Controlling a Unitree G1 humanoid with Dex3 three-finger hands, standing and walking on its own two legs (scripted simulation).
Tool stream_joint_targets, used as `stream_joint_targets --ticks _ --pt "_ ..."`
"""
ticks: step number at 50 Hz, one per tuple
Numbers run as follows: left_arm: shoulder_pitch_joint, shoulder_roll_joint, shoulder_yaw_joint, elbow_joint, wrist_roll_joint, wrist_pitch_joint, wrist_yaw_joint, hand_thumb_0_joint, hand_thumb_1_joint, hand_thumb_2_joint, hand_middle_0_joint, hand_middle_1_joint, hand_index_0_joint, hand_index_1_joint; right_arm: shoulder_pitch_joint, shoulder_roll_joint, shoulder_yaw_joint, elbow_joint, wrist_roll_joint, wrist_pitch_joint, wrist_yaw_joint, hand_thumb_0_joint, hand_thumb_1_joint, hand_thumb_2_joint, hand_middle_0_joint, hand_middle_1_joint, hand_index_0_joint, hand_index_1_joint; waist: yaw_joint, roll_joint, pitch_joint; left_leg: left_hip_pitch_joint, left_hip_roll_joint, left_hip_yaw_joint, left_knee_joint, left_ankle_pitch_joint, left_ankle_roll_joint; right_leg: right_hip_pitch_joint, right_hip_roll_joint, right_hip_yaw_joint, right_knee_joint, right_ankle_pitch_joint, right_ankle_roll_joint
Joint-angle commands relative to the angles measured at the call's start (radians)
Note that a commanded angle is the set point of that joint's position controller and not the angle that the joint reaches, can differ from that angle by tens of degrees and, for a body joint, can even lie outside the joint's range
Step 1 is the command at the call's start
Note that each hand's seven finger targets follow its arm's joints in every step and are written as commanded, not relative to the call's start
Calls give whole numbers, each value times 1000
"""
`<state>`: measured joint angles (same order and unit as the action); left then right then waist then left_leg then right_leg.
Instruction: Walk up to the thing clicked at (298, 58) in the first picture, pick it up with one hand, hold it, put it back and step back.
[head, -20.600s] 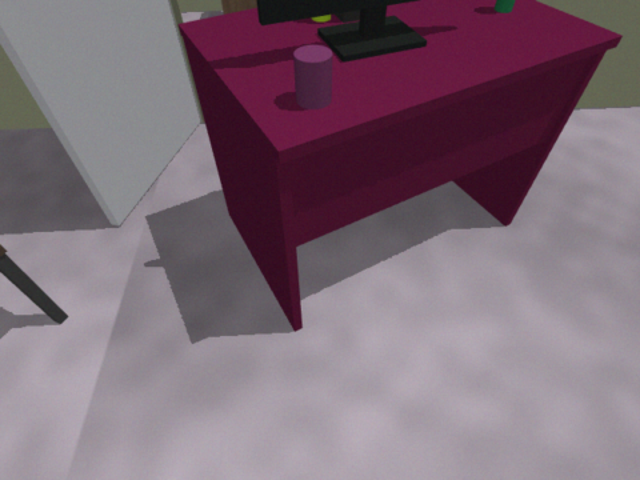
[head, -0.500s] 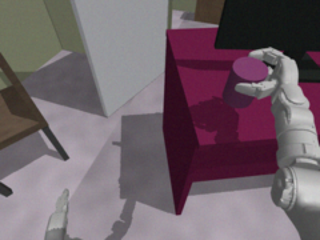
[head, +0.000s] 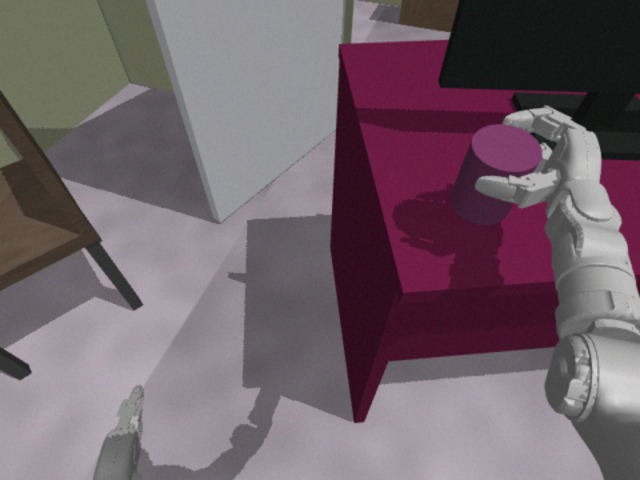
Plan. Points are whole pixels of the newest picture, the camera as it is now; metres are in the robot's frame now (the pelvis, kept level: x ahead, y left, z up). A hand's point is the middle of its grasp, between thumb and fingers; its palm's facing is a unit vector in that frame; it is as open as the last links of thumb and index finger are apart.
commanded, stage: lower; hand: right
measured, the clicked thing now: (496, 168) +0.47 -0.20 +0.13
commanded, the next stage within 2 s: loosen in 0.74 s
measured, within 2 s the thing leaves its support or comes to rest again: rests again in 0.70 s
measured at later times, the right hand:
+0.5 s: hand (505, 178) +0.47 -0.21 +0.12, palm faces +0.18 +0.98 +0.01, open 11.1 cm
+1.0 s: hand (508, 180) +0.48 -0.22 +0.11, palm faces +0.18 +0.98 +0.02, open 11.0 cm
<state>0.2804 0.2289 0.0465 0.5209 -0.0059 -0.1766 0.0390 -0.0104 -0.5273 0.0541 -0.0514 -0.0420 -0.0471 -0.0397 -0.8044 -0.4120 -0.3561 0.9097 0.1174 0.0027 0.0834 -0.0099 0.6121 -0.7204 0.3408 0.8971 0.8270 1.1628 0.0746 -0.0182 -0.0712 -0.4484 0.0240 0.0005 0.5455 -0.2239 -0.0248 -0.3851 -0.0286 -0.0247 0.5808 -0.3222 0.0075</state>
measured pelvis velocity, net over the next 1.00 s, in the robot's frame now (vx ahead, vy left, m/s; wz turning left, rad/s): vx -0.01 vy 0.00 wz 0.00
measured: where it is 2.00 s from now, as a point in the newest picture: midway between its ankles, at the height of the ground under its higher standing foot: outside the picture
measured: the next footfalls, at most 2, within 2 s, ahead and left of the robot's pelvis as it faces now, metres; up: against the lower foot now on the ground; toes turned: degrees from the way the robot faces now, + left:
none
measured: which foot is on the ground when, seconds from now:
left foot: down 0.00-1.00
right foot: down 0.00-1.00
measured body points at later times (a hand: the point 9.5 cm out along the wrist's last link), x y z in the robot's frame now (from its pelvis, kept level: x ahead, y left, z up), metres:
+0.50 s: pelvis -0.01 +0.00 -0.01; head +0.05 +0.00 +0.44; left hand +0.14 +0.26 -0.07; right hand +0.45 -0.26 +0.12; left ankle +0.03 +0.14 -0.73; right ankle -0.02 -0.12 -0.73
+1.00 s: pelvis -0.01 +0.00 -0.02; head +0.05 -0.02 +0.42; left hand +0.14 +0.26 -0.07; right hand +0.46 -0.27 +0.11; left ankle +0.03 +0.14 -0.73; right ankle -0.02 -0.12 -0.73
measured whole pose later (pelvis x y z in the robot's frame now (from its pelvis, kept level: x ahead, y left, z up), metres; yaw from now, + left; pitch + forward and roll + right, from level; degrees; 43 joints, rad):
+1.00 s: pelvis -0.01 +0.00 -0.02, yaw +0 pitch +13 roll +1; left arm 0.30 0.24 0.00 0.35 0.01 -0.14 0.04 -0.01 -0.52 0.05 -0.06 -0.05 -0.06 -0.04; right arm -0.89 -0.51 -0.40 1.14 0.09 -0.23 0.12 0.03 0.61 -0.63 0.43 0.83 0.89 1.06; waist 0.14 0.01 -0.10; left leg -0.68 0.02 0.01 0.73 -0.28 -0.02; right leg -0.63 -0.04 -0.01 0.80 -0.39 0.01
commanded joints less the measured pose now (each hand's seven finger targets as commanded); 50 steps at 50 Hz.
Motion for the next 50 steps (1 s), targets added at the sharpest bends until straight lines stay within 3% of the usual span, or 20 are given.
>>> stream_joint_targets --ticks 1,3,6,8,9,11,12,14,16,17,19,26,27,35,36,40,43,45,48,50 --pt "-102 165 83 -223 -10 -51 14 0 -547 52 -44 -36 -39 -41 -579 -281 -52 -298 24 -136 9 0 136 -1228 1136 1352 1202 1353 16 -8 -439 207 -26 15 -9 322 24 142 18 4 -30 346 -12" --pt "-83 184 95 -239 -11 -48 26 0 -547 56 -44 -39 -39 -43 -627 -320 -66 -362 25 -167 11 0 136 -1235 1142 1359 1210 1360 22 -16 -513 213 -29 16 13 369 24 200 15 6 -10 409 -9" --pt "-18 159 78 -197 -12 -37 26 0 -549 65 -43 -42 -38 -47 -549 -279 -50 -273 32 -185 16 0 128 -1246 1154 1371 1222 1372 31 -40 -465 161 -35 21 6 327 26 202 10 14 -1 419 -7" --pt "-51 154 66 -196 -8 -36 28 0 -558 70 -42 -38 -33 -46 -617 -343 -85 -313 27 -205 5 0 147 -1250 1157 1379 1226 1379 22 -63 -484 173 -28 13 10 321 28 163 16 8 2 381 -7" --pt "-48 119 38 -156 -7 -31 24 0 -549 64 -42 -39 -37 -44 -581 -329 -81 -267 24 -203 -1 0 141 -1241 1150 1369 1219 1369 4 -78 -435 155 -28 13 8 284 28 131 16 5 -2 340 -7" --pt "-16 79 16 -75 -5 -25 15 0 -541 56 -42 -39 -39 -42 -527 -273 -53 -167 17 -207 -1 0 158 -1272 1167 1402 1239 1403 20 -107 -350 98 -26 5 7 241 28 76 20 0 2 274 -8" --pt "-50 104 33 -89 -1 -29 14 0 -541 55 -43 -39 -39 -43 -520 -251 -37 -133 16 -213 -2 0 152 -1261 1161 1391 1231 1391 32 -78 -349 81 -33 12 10 223 27 57 11 9 5 269 -8" --pt "-102 141 42 -156 4 -35 18 0 -539 49 -44 -39 -41 -41 -597 -360 -72 -225 -1 -238 -7 0 165 -1257 1149 1385 1221 1385 27 -123 -457 107 -32 8 25 238 27 84 11 6 22 282 -4" --pt "-75 138 36 -152 4 -29 16 0 -533 45 -42 -38 -41 -39 -542 -320 -57 -144 -1 -240 0 0 174 -1257 1152 1388 1223 1388 31 -102 -437 101 -36 13 36 256 28 78 9 11 31 318 0" --pt "-86 142 35 -201 1 -32 17 0 -534 45 -43 -41 -43 -40 -597 -317 -59 -185 7 -251 6 0 199 -1262 1146 1391 1221 1392 53 -76 -492 118 -37 12 41 276 25 93 10 11 42 318 -6" --pt "-119 160 35 -251 -2 -37 22 0 -546 54 -43 -38 -39 -41 -608 -355 -80 -197 13 -261 9 0 203 -1251 1138 1380 1212 1380 41 -63 -515 162 -32 14 55 297 25 71 12 8 43 326 -6" --pt "3 140 36 -176 -1 -27 20 0 -540 50 -46 -40 -43 -42 -542 -336 -70 -70 12 -267 23 0 167 -1241 1132 1364 1203 1364 58 -66 -368 15 -37 16 50 177 21 22 12 11 49 198 -16" --pt "-11 120 17 -185 0 -29 15 0 -540 49 -45 -40 -43 -42 -556 -334 -67 -77 10 -271 21 0 184 -1231 1120 1353 1191 1353 56 -77 -364 9 -37 13 57 172 22 11 12 11 53 197 -14" --pt "-53 158 27 -295 5 -31 17 0 -553 57 -46 -40 -40 -46 -621 -385 -87 -107 2 -306 31 0 171 -1177 1079 1292 1144 1292 61 -97 -519 49 -37 17 111 243 26 25 10 21 107 290 -5" --pt "-32 168 46 -273 5 -28 18 0 -555 60 -44 -38 -37 -45 -596 -372 -77 -64 -6 -302 33 0 172 -1169 1077 1286 1141 1286 71 -113 -513 34 -36 13 119 249 29 20 12 18 110 291 -4" --pt "-6 142 17 -260 4 -22 14 0 -558 58 -44 -36 -36 -44 -558 -352 -77 14 -5 -297 38 0 174 -1169 1078 1287 1143 1287 76 -61 -435 15 -35 13 116 211 24 -65 16 17 112 217 -14" --pt "-41 158 29 -332 6 -24 16 0 -559 55 -55 -40 -51 -44 -598 -377 -77 -21 -15 -311 34 0 279 -1057 1104 1223 1172 1224 78 -50 -455 14 -34 11 116 169 18 -64 14 16 117 173 -18" --pt "20 157 32 -297 9 -17 12 0 -501 22 -51 -49 -62 -37 -522 -347 -59 69 -22 -303 34 0 391 -897 1015 1063 1063 1064 82 -41 -372 -25 -38 16 115 138 20 -94 15 16 111 143 -17" --pt "28 165 40 -328 7 -16 11 0 -504 24 -52 -51 -64 -37 -598 -377 -69 -38 -22 -308 31 0 503 -657 936 845 975 846 76 -86 -453 -30 -40 18 130 171 23 -38 13 22 121 197 -12" --pt "46 159 38 -328 8 -11 6 0 -528 44 -50 -47 -54 -43 -539 -326 -49 46 -19 -294 33 0 594 -519 787 735 828 736 92 -38 -392 -32 -39 17 133 178 22 -84 17 17 129 180 -15"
